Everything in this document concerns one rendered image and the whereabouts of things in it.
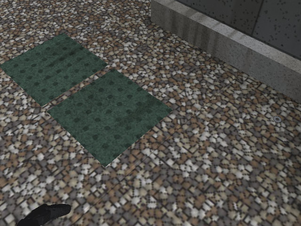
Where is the robot left hand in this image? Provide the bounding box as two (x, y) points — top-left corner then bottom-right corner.
(16, 203), (71, 226)

